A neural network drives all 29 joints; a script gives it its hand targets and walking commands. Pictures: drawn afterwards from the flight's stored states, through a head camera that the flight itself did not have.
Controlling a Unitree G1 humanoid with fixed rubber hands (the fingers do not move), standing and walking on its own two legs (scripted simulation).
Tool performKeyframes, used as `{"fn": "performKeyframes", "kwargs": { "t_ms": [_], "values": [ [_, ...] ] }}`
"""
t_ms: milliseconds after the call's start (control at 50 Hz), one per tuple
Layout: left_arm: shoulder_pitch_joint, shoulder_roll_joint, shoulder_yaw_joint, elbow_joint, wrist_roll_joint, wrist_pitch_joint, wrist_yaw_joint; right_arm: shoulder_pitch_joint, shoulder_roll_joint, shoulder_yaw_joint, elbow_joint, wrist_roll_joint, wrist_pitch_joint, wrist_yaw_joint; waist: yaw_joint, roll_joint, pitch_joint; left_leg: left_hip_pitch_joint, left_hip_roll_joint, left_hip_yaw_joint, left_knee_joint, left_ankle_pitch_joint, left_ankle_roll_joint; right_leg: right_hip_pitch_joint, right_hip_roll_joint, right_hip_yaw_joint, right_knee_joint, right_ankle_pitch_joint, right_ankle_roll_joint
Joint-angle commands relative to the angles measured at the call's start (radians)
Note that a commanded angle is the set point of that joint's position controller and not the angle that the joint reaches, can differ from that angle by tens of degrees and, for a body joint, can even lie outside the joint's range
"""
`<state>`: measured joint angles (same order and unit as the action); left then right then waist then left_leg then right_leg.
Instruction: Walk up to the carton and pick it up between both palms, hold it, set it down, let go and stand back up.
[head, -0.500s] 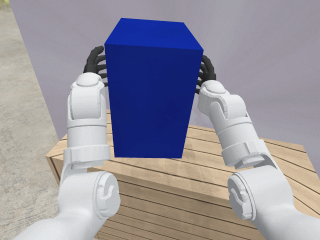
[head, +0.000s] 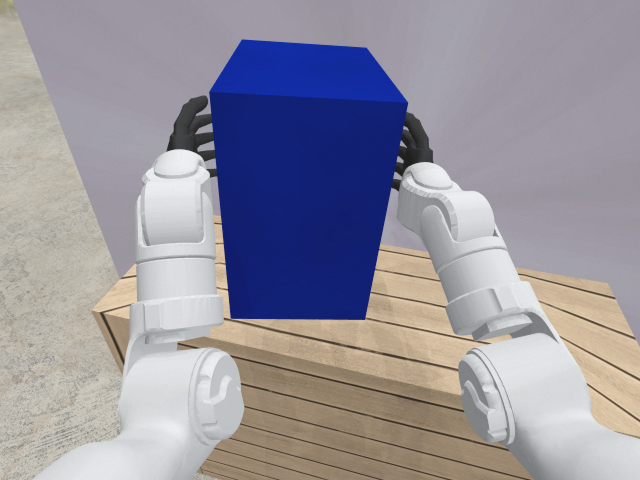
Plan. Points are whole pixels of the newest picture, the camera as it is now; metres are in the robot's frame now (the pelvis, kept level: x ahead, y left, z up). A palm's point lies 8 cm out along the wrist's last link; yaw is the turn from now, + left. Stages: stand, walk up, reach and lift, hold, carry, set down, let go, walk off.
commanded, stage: hold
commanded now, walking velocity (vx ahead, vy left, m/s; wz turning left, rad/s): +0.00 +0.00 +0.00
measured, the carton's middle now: (302, 176) +0.42 +0.00 +0.23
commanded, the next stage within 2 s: none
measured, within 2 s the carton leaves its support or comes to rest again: neither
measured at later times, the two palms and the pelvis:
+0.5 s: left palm (191, 159) +0.38 +0.12 +0.28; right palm (419, 176) +0.37 -0.14 +0.26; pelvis +0.00 +0.00 +0.00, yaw +0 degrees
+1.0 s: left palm (188, 157) +0.38 +0.12 +0.28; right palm (418, 169) +0.37 -0.13 +0.27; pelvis +0.01 +0.00 +0.00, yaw +1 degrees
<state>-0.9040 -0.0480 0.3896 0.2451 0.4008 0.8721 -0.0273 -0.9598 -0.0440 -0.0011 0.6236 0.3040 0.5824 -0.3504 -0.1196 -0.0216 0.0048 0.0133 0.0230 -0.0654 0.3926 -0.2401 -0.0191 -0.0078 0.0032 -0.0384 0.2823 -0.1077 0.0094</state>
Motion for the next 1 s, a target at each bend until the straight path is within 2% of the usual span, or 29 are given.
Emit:
{"fn": "performKeyframes", "kwargs": {
  "t_ms": [0,20,60,80,120,140,180,220,300,360,420,480,500,520,540,560,580,600,640,680,700,720,760,780,840,920,940,960,980],
  "values": [
    [-0.773,-0.583,-0.431,-0.024,-0.196,-0.066,-0.145,-0.862,0.651,0.254,-0.305,0.120,-0.081,0.150,-0.005,0.074,-0.404,-0.180,-0.080,0.087,-0.111,0.173,-0.031,0.288,0.085,-0.028,0.028,0.132,0.026],
    [-0.772,-0.578,-0.434,-0.023,-0.203,-0.069,-0.144,-0.875,0.651,0.263,-0.321,0.119,-0.087,0.150,-0.001,0.061,-0.433,-0.169,-0.081,0.087,-0.107,0.175,-0.024,0.297,0.085,-0.026,0.028,0.134,0.029],
    [-0.775,-0.590,-0.459,-0.041,-0.219,-0.074,-0.141,-0.878,0.643,0.267,-0.336,0.129,-0.093,0.148,-0.005,0.088,-0.466,-0.162,-0.076,0.081,-0.088,0.235,-0.035,0.292,0.088,-0.030,0.038,0.179,0.024],
    [-0.779,-0.588,-0.462,-0.046,-0.225,-0.076,-0.141,-0.859,0.655,0.266,-0.328,0.126,-0.085,0.145,-0.020,0.089,-0.466,-0.149,-0.082,0.088,-0.080,0.240,-0.039,0.299,0.088,-0.027,0.037,0.189,0.025],
    [-0.765,-0.584,-0.460,-0.045,-0.217,-0.069,-0.140,-0.848,0.646,0.269,-0.319,0.127,-0.081,0.144,-0.018,0.089,-0.443,-0.153,-0.080,0.082,-0.083,0.248,-0.045,0.297,0.092,-0.034,0.039,0.187,0.023],
    [-0.758,-0.572,-0.451,-0.027,-0.211,-0.065,-0.142,-0.859,0.642,0.259,-0.318,0.134,-0.080,0.139,-0.031,0.086,-0.448,-0.146,-0.078,0.081,-0.083,0.234,-0.042,0.299,0.090,-0.030,0.030,0.183,0.024],
    [-0.754,-0.574,-0.433,-0.009,-0.204,-0.065,-0.146,-0.862,0.639,0.252,-0.321,0.126,-0.077,0.139,-0.024,0.074,-0.430,-0.177,-0.079,0.085,-0.102,0.178,-0.035,0.300,0.082,-0.026,0.023,0.141,0.024],
    [-0.737,-0.578,-0.447,-0.029,-0.206,-0.061,-0.148,-0.838,0.635,0.254,-0.332,0.123,-0.074,0.136,-0.033,0.075,-0.440,-0.171,-0.085,0.085,-0.094,0.218,-0.041,0.306,0.083,-0.022,0.031,0.193,0.025],
    [-0.733,-0.539,-0.414,-0.023,-0.192,-0.062,-0.156,-0.823,0.654,0.284,-0.308,0.137,-0.065,0.129,-0.016,0.055,-0.407,-0.180,-0.093,0.089,-0.092,0.226,-0.025,0.337,0.071,-0.010,0.033,0.229,0.037],
    [-0.731,-0.534,-0.386,0.017,-0.171,-0.058,-0.165,-0.842,0.639,0.262,-0.291,0.122,-0.066,0.133,-0.008,0.043,-0.363,-0.192,-0.091,0.091,-0.107,0.188,-0.023,0.305,0.075,-0.015,0.019,0.179,0.038],
    [-0.731,-0.542,-0.374,0.016,-0.178,-0.068,-0.167,-0.882,0.666,0.296,-0.357,0.134,-0.078,0.130,0.022,0.002,-0.418,-0.190,-0.100,0.099,-0.100,0.197,-0.006,0.337,0.074,-0.013,0.027,0.219,0.047],
    [-0.754,-0.552,-0.399,-0.013,-0.190,-0.072,-0.153,-0.866,0.661,0.294,-0.326,0.150,-0.076,0.134,0.013,0.030,-0.418,-0.159,-0.090,0.095,-0.089,0.241,-0.026,0.310,0.087,-0.021,0.034,0.214,0.038],
    [-0.771,-0.555,-0.411,-0.058,-0.195,-0.079,-0.150,-0.857,0.662,0.293,-0.332,0.155,-0.081,0.137,0.014,0.037,-0.449,-0.135,-0.091,0.097,-0.082,0.257,-0.025,0.303,0.094,-0.025,0.033,0.214,0.038],
    [-0.769,-0.554,-0.417,-0.013,-0.196,-0.072,-0.148,-0.867,0.643,0.279,-0.329,0.145,-0.079,0.138,-0.004,0.047,-0.435,-0.143,-0.086,0.088,-0.088,0.220,-0.029,0.285,0.089,-0.022,0.026,0.173,0.032],
    [-0.788,-0.571,-0.442,-0.060,-0.216,-0.079,-0.146,-0.872,0.662,0.286,-0.347,0.145,-0.083,0.141,-0.003,0.058,-0.461,-0.147,-0.086,0.087,-0.088,0.212,-0.029,0.291,0.089,-0.022,0.027,0.160,0.029],
    [-0.808,-0.569,-0.422,0.000,-0.207,-0.077,-0.147,-0.901,0.658,0.265,-0.321,0.136,-0.081,0.142,0.000,0.052,-0.422,-0.179,-0.085,0.085,-0.101,0.165,-0.020,0.255,0.088,-0.020,0.019,0.108,0.028],
    [-0.787,-0.575,-0.428,0.013,-0.210,-0.078,-0.145,-0.907,0.666,0.266,-0.342,0.133,-0.085,0.144,-0.005,0.046,-0.432,-0.175,-0.085,0.084,-0.102,0.154,-0.016,0.265,0.082,-0.014,0.014,0.117,0.029],
    [-0.796,-0.575,-0.415,0.036,-0.204,-0.077,-0.145,-0.904,0.652,0.243,-0.300,0.115,-0.081,0.146,-0.007,0.052,-0.413,-0.187,-0.084,0.085,-0.117,0.116,-0.018,0.256,0.082,-0.020,0.012,0.080,0.025],
    [-0.771,-0.582,-0.437,0.014,-0.213,-0.075,-0.141,-0.893,0.654,0.260,-0.326,0.125,-0.084,0.145,-0.003,0.066,-0.443,-0.186,-0.079,0.083,-0.103,0.155,-0.021,0.277,0.081,-0.017,0.026,0.126,0.024],
    [-0.804,-0.583,-0.458,-0.028,-0.238,-0.078,-0.137,-0.885,0.670,0.266,-0.315,0.140,-0.078,0.141,-0.018,0.070,-0.469,-0.162,-0.082,0.079,-0.092,0.199,-0.030,0.284,0.087,-0.021,0.032,0.168,0.022],
    [-0.821,-0.579,-0.471,-0.026,-0.236,-0.078,-0.138,-0.869,0.653,0.249,-0.286,0.132,-0.073,0.141,-0.039,0.097,-0.452,-0.164,-0.078,0.077,-0.093,0.194,-0.035,0.272,0.085,-0.019,0.032,0.156,0.022],
    [-0.784,-0.587,-0.457,0.014,-0.228,-0.072,-0.140,-0.870,0.636,0.239,-0.282,0.131,-0.070,0.142,-0.034,0.103,-0.437,-0.167,-0.075,0.070,-0.098,0.183,-0.037,0.266,0.083,-0.018,0.028,0.142,0.018],
    [-0.769,-0.588,-0.456,-0.006,-0.218,-0.070,-0.144,-0.871,0.634,0.253,-0.313,0.138,-0.073,0.141,-0.031,0.104,-0.456,-0.160,-0.078,0.079,-0.086,0.235,-0.042,0.292,0.086,-0.018,0.037,0.186,0.020],
    [-0.759,-0.585,-0.451,-0.007,-0.219,-0.068,-0.146,-0.861,0.629,0.248,-0.301,0.139,-0.067,0.138,-0.039,0.094,-0.459,-0.148,-0.080,0.072,-0.082,0.245,-0.046,0.288,0.092,-0.021,0.036,0.193,0.024],
    [-0.744,-0.570,-0.457,-0.052,-0.209,-0.058,-0.149,-0.810,0.602,0.246,-0.285,0.145,-0.059,0.130,-0.053,0.124,-0.438,-0.127,-0.078,0.071,-0.067,0.310,-0.063,0.299,0.089,-0.026,0.040,0.242,0.021],
    [-0.697,-0.558,-0.432,-0.049,-0.188,-0.040,-0.162,-0.788,0.605,0.260,-0.293,0.162,-0.050,0.132,-0.032,0.103,-0.392,-0.155,-0.081,0.079,-0.084,0.305,-0.059,0.331,0.089,-0.023,0.037,0.251,0.020],
    [-0.732,-0.548,-0.443,-0.079,-0.192,-0.044,-0.162,-0.796,0.601,0.258,-0.292,0.162,-0.051,0.133,-0.040,0.101,-0.391,-0.150,-0.079,0.082,-0.088,0.292,-0.057,0.319,0.090,-0.027,0.041,0.236,0.021],
    [-0.730,-0.541,-0.404,-0.001,-0.181,-0.039,-0.168,-0.834,0.605,0.252,-0.281,0.154,-0.049,0.133,-0.023,0.074,-0.345,-0.166,-0.085,0.086,-0.095,0.243,-0.044,0.302,0.084,-0.028,0.022,0.198,0.026],
    [-0.724,-0.557,-0.419,-0.057,-0.187,-0.049,-0.164,-0.828,0.625,0.278,-0.326,0.162,-0.059,0.135,-0.014,0.061,-0.408,-0.159,-0.091,0.090,-0.088,0.274,-0.044,0.316,0.087,-0.025,0.037,0.237,0.031]
  ]
}}
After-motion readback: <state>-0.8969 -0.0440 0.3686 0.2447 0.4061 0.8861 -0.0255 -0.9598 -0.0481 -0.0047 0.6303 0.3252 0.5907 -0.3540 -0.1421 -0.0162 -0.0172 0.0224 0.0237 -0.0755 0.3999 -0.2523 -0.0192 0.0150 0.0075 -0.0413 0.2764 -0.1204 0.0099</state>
